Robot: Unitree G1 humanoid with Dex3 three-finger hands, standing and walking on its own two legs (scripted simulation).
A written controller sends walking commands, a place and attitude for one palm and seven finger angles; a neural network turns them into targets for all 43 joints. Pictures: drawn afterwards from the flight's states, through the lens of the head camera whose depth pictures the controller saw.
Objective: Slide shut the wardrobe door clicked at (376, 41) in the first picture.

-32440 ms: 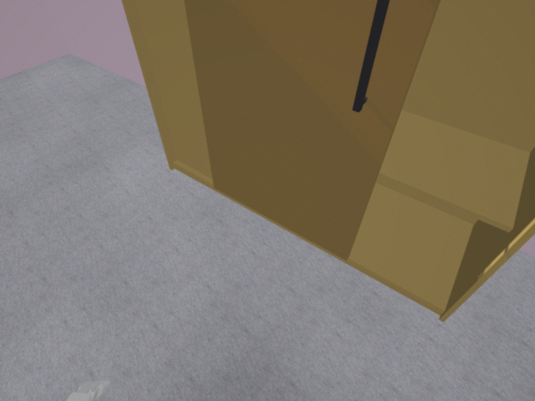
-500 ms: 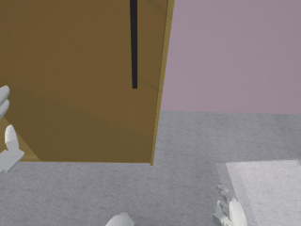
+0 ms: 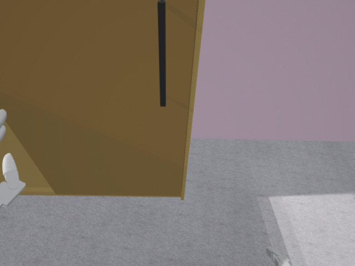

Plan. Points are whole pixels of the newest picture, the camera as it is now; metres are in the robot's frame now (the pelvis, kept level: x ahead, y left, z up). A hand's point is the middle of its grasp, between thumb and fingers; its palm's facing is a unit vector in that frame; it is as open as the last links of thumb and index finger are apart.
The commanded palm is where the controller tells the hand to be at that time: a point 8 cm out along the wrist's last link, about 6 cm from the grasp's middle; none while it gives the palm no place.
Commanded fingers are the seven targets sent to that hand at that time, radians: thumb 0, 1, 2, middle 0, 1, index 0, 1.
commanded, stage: let the arm hang, fingers relaxed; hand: left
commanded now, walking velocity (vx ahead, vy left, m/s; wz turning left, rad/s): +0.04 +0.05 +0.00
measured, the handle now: (162, 59) +0.67 +0.10 +0.18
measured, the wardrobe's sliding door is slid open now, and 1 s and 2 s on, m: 0.00 0.00 0.00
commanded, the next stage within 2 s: look to check the result in 1.20 s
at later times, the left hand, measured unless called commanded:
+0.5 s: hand out of the picture +0.02 +0.18 -0.18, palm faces +0.11 -0.97 -0.20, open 6.9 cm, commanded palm none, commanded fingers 0.00 0.90 0.90 -0.20 -0.30 -0.20 -0.30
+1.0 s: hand out of the picture +0.00 +0.16 -0.16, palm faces +0.08 -0.98 -0.20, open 7.3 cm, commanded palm none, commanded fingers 0.00 0.90 0.90 -0.20 -0.30 -0.20 -0.30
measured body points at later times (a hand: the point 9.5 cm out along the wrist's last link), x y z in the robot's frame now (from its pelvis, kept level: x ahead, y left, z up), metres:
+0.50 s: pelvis -0.02 -0.01 -0.01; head -0.01 +0.01 +0.44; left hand +0.01 +0.24 -0.16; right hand +0.04 -0.25 -0.15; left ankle -0.01 +0.09 -0.73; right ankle +0.04 -0.12 -0.73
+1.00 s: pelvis -0.01 -0.01 +0.01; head +0.00 -0.02 +0.46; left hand +0.00 +0.21 -0.14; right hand +0.01 -0.23 -0.16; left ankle -0.01 +0.09 -0.73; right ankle +0.04 -0.12 -0.73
